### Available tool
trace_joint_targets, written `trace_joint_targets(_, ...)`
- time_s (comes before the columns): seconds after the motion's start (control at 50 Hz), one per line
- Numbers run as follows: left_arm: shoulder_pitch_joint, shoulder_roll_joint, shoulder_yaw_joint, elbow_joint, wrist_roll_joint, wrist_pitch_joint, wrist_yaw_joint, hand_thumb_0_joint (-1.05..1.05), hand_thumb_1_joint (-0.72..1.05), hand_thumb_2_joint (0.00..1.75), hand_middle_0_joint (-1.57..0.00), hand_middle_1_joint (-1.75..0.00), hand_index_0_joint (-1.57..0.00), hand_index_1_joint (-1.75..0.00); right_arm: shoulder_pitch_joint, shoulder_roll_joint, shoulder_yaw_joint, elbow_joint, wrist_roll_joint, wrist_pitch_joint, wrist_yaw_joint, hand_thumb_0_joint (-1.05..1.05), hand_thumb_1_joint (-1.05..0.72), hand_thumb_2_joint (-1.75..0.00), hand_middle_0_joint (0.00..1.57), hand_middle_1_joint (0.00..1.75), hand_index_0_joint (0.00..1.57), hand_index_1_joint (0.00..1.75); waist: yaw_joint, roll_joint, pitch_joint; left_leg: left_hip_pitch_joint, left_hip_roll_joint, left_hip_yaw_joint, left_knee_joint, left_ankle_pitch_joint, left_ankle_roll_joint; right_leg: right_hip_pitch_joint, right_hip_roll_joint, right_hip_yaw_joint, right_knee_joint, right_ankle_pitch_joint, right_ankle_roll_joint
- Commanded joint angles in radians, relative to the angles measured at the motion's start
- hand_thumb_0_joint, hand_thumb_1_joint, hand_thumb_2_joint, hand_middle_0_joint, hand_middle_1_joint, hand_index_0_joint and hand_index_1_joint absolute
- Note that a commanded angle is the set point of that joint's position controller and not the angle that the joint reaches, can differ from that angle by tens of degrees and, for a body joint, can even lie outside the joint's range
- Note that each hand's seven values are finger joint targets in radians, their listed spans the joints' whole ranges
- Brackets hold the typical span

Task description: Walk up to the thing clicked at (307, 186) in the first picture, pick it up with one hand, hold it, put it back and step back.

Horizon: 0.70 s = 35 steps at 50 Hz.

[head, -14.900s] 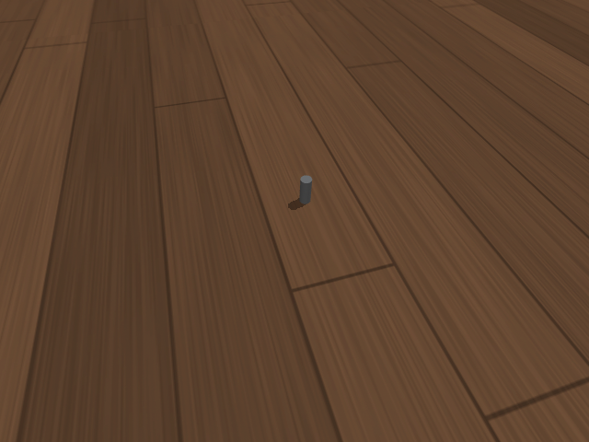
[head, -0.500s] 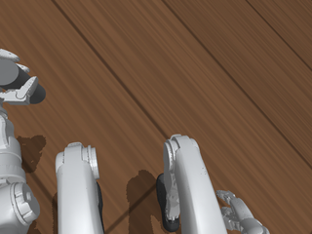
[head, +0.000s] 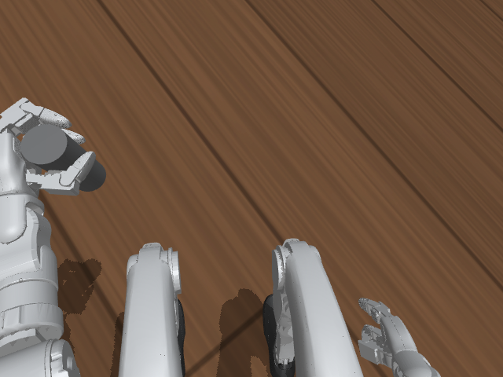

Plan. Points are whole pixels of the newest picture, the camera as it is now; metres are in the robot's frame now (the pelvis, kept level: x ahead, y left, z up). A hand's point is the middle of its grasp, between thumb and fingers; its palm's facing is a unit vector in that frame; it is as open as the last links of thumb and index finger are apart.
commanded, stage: lift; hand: left
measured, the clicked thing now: (70, 162) +0.43 +0.26 -0.04
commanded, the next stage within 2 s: hold in 1.58 s
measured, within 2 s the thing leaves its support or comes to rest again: neither
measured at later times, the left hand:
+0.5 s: hand out of the picture +0.39 +0.24 +0.18, palm faces +0.25 -0.97 -0.04, open 8.0 cm
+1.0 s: hand out of the picture +0.39 +0.22 +0.27, palm faces +0.23 -0.97 -0.03, open 7.9 cm
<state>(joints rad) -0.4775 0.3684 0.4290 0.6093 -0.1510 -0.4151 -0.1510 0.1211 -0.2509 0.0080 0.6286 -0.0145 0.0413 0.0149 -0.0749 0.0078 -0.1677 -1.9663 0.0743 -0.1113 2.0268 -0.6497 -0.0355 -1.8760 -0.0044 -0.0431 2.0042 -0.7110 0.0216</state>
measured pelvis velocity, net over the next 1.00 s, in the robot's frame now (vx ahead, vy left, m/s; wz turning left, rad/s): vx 0.05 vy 0.01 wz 0.08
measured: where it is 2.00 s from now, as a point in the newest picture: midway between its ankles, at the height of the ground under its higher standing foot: (227, 354)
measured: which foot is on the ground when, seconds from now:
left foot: down 0.00-1.00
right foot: down 0.00-1.00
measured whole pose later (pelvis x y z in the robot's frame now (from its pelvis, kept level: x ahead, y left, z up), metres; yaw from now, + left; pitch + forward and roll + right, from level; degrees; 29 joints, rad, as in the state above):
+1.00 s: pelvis +0.05 +0.01 +0.23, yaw +4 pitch +16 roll -3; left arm -0.13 0.21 0.17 0.35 -0.15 -0.33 0.00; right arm 0.22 -0.21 0.01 0.63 0.01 -0.03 -0.03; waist -0.03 0.02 -0.10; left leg -0.96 0.07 -0.03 1.17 -0.49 -0.02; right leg -0.87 -0.03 -0.04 1.12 -0.53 0.03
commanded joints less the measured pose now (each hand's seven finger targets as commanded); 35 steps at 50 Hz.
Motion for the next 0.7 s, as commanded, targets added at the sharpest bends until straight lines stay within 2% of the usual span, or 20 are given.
trace_joint_targets(0.0, -0.267, 0.232, 0.028, -0.386, -0.046, -0.055, 0.025, 0.00, 0.31, 1.30, -1.32, -1.48, -1.35, -1.46, 0.102, -0.177, -0.082, -0.087, 0.012, -0.034, -0.029, 0.00, -0.90, -0.90, 0.20, 0.30, 0.20, 0.30, 0.018, 0.147, -0.644, 0.590, -0.027, 0.052, -0.315, 0.129, 0.057, 0.373, 0.025, -0.007, -0.356, 0.194, -0.049)
trace_joint_targets(0.02, -0.253, 0.194, -0.009, -0.395, -0.050, -0.045, 0.026, 0.00, 0.31, 1.29, -1.31, -1.47, -1.35, -1.45, 0.099, -0.174, -0.080, -0.088, 0.016, -0.038, -0.032, 0.00, -0.90, -0.90, 0.20, 0.30, 0.20, 0.30, 0.009, 0.148, -0.627, 0.605, -0.029, 0.050, -0.333, 0.120, 0.056, 0.380, 0.023, -0.005, -0.374, 0.191, -0.049)
trace_joint_targets(0.04, -0.251, 0.205, 0.005, -0.429, -0.051, -0.037, 0.033, 0.00, 0.31, 1.28, -1.31, -1.47, -1.35, -1.44, 0.104, -0.179, -0.085, -0.088, 0.018, -0.041, -0.034, 0.00, -0.90, -0.90, 0.20, 0.30, 0.20, 0.30, 0.015, 0.149, -0.646, 0.645, -0.027, 0.044, -0.349, 0.132, 0.056, 0.392, 0.024, -0.009, -0.384, 0.203, -0.051)
trace_joint_targets(0.1, -0.153, 0.176, -0.017, -0.480, -0.049, -0.001, 0.056, 0.00, 0.32, 1.29, -1.29, -1.46, -1.33, -1.44, 0.096, -0.166, -0.086, -0.104, 0.025, -0.046, -0.042, 0.00, -0.90, -0.90, 0.20, 0.30, 0.20, 0.30, 0.027, 0.131, -0.666, 0.718, -0.028, 0.048, -0.390, 0.219, 0.060, 0.495, 0.020, -0.003, -0.440, 0.284, -0.044)
trace_joint_targets(0.12, -0.124, 0.174, -0.012, -0.485, -0.054, 0.011, 0.064, 0.00, 0.32, 1.29, -1.30, -1.46, -1.33, -1.44, 0.083, -0.168, -0.085, -0.111, 0.030, -0.050, -0.045, 0.00, -0.90, -0.90, 0.20, 0.30, 0.20, 0.30, 0.033, 0.120, -0.642, 0.729, -0.029, 0.046, -0.413, 0.206, 0.059, 0.505, 0.022, -0.004, -0.459, 0.272, -0.045)
trace_joint_targets(0.16, -0.103, 0.138, -0.044, -0.542, -0.053, 0.023, 0.078, 0.00, 0.31, 1.30, -1.30, -1.47, -1.34, -1.45, 0.086, -0.159, -0.087, -0.115, 0.034, -0.051, -0.047, 0.00, -0.90, -0.90, 0.20, 0.30, 0.20, 0.30, 0.022, 0.130, -0.617, 0.757, -0.029, 0.039, -0.467, 0.174, 0.054, 0.537, 0.020, -0.006, -0.495, 0.248, -0.044)
trace_joint_targets(0.18, -0.085, 0.157, -0.027, -0.553, -0.048, 0.032, 0.091, 0.00, 0.33, 1.30, -1.31, -1.47, -1.34, -1.45, 0.081, -0.158, -0.087, -0.119, 0.038, -0.052, -0.051, 0.00, -0.89, -0.90, 0.20, 0.30, 0.20, 0.30, 0.033, 0.123, -0.603, 0.779, -0.029, 0.032, -0.502, 0.149, 0.051, 0.556, 0.019, -0.007, -0.518, 0.226, -0.045)
trace_joint_targets(0.22, -0.012, 0.120, -0.059, -0.566, -0.050, 0.054, 0.107, 0.00, 0.32, 1.31, -1.29, -1.46, -1.32, -1.45, 0.064, -0.151, -0.084, -0.139, 0.044, -0.057, -0.057, 0.00, -0.90, -0.90, 0.20, 0.30, 0.20, 0.30, 0.036, 0.099, -0.587, 0.823, -0.029, 0.038, -0.537, 0.179, 0.051, 0.612, 0.019, -0.001, -0.567, 0.257, -0.041)
trace_joint_targets(0.28, 0.003, 0.071, -0.121, -0.626, -0.050, 0.069, 0.121, 0.00, 0.29, 1.28, -1.29, -1.45, -1.32, -1.43, 0.076, -0.142, -0.081, -0.137, 0.045, -0.069, -0.064, 0.00, -0.90, -0.90, 0.20, 0.30, 0.20, 0.30, 0.016, 0.119, -0.547, 0.900, -0.031, 0.033, -0.600, 0.201, 0.048, 0.647, 0.021, -0.006, -0.615, 0.281, -0.042)
trace_joint_targets(0.32, 0.009, 0.077, -0.118, -0.600, -0.041, 0.074, 0.135, 0.00, 0.31, 1.27, -1.27, -1.43, -1.31, -1.41, 0.092, -0.130, -0.074, -0.112, 0.044, -0.075, -0.070, 0.00, -0.89, -0.89, 0.20, 0.30, 0.20, 0.30, 0.002, 0.099, -0.499, 0.923, -0.033, 0.029, -0.637, 0.210, 0.049, 0.687, 0.021, -0.009, -0.652, 0.297, -0.039)
trace_joint_targets(0.4, 0.030, 0.066, -0.115, -0.597, -0.047, 0.065, 0.146, 0.00, 0.29, 1.28, -1.29, -1.43, -1.32, -1.42, 0.082, -0.129, -0.071, -0.126, 0.043, -0.091, -0.074, 0.00, -0.90, -0.90, 0.20, 0.30, 0.20, 0.30, 0.021, 0.088, -0.458, 0.990, -0.037, 0.043, -0.692, 0.265, 0.049, 0.772, 0.019, 0.000, -0.719, 0.346, -0.038)
trace_joint_targets(0.48, 0.054, 0.025, -0.171, -0.550, -0.029, 0.059, 0.140, 0.00, 0.30, 1.26, -1.28, -1.42, -1.31, -1.41, 0.089, -0.120, -0.068, -0.119, 0.038, -0.102, -0.072, 0.00, -0.90, -0.90, 0.20, 0.30, 0.20, 0.30, 0.018, 0.099, -0.399, 1.062, -0.038, 0.050, -0.769, 0.275, 0.044, 0.835, 0.015, 0.000, -0.794, 0.357, -0.040)
trace_joint_targets(0.5, 0.067, 0.031, -0.156, -0.527, -0.029, 0.057, 0.140, 0.00, 0.30, 1.26, -1.29, -1.42, -1.32, -1.41, 0.091, -0.123, -0.068, -0.114, 0.039, -0.102, -0.070, 0.00, -0.90, -0.90, 0.20, 0.30, 0.20, 0.30, 0.022, 0.093, -0.386, 1.081, -0.037, 0.046, -0.790, 0.279, 0.043, 0.848, 0.016, -0.005, -0.801, 0.358, -0.041)
trace_joint_targets(0.54, 0.036, 0.021, -0.183, -0.565, -0.024, 0.045, 0.135, 0.00, 0.28, 1.25, -1.28, -1.41, -1.31, -1.40, 0.093, -0.124, -0.069, -0.122, 0.035, -0.106, -0.067, 0.00, -0.90, -0.90, 0.20, 0.30, 0.20, 0.30, 0.024, 0.123, -0.400, 1.143, -0.036, 0.043, -0.828, 0.300, 0.037, 0.868, 0.016, -0.010, -0.821, 0.372, -0.044)
trace_joint_targets(0.56, 0.053, 0.028, -0.171, -0.546, -0.022, 0.047, 0.139, 0.00, 0.28, 1.25, -1.28, -1.41, -1.31, -1.40, 0.102, -0.120, -0.068, -0.119, 0.035, -0.105, -0.066, 0.00, -0.90, -0.90, 0.20, 0.30, 0.20, 0.30, 0.028, 0.104, -0.392, 1.149, -0.039, 0.047, -0.838, 0.305, 0.038, 0.901, 0.016, -0.010, -0.844, 0.378, -0.042)
trace_joint_targets(0.58, 0.060, 0.004, -0.194, -0.538, -0.024, 0.047, 0.138, 0.00, 0.28, 1.25, -1.28, -1.41, -1.31, -1.40, 0.088, -0.118, -0.065, -0.128, 0.037, -0.109, -0.065, 0.00, -0.90, -0.90, 0.20, 0.30, 0.20, 0.30, 0.025, 0.098, -0.365, 1.148, -0.040, 0.050, -0.861, 0.287, 0.039, 0.915, 0.013, -0.009, -0.866, 0.368, -0.042)
trace_joint_targets(0.6, 0.068, 0.019, -0.169, -0.542, -0.027, 0.044, 0.144, 0.00, 0.29, 1.26, -1.29, -1.41, -1.31, -1.40, 0.086, -0.116, -0.065, -0.126, 0.038, -0.111, -0.064, 0.00, -0.90, -0.90, 0.20, 0.30, 0.20, 0.30, 0.038, 0.085, -0.354, 1.144, -0.042, 0.051, -0.874, 0.284, 0.040, 0.935, 0.013, -0.008, -0.879, 0.365, -0.041)
trace_joint_targets(0.62, 0.061, 0.024, -0.161, -0.538, -0.027, 0.040, 0.146, 0.00, 0.29, 1.27, -1.30, -1.42, -1.33, -1.42, 0.094, -0.117, -0.066, -0.124, 0.037, -0.111, -0.063, 0.00, -0.90, -0.90, 0.20, 0.30, 0.20, 0.30, 0.030, 0.076, -0.367, 1.163, -0.040, 0.051, -0.883, 0.305, 0.041, 0.960, 0.013, -0.008, -0.888, 0.388, -0.040)
trace_joint_targets(0.64, 0.051, 0.007, -0.185, -0.561, -0.028, 0.031, 0.144, 0.00, 0.28, 1.26, -1.30, -1.42, -1.32, -1.41, 0.094, -0.114, -0.062, -0.124, 0.035, -0.113, -0.061, 0.00, -0.90, -0.90, 0.20, 0.30, 0.20, 0.30, 0.033, 0.099, -0.371, 1.195, -0.040, 0.051, -0.897, 0.317, 0.036, 0.961, 0.013, -0.009, -0.893, 0.394, -0.042)
trace_joint_targets(0.68, 0.060, 0.011, -0.177, -0.541, -0.023, 0.023, 0.147, 0.00, 0.29, 1.24, -1.29, -1.40, -1.31, -1.39, 0.111, -0.112, -0.063, -0.106, 0.029, -0.110, -0.059, 0.00, -0.90, -0.90, 0.20, 0.30, 0.20, 0.30, 0.034, 0.105, -0.360, 1.236, -0.034, 0.041, -0.924, 0.346, 0.032, 0.972, 0.016, -0.018, -0.901, 0.411, -0.042)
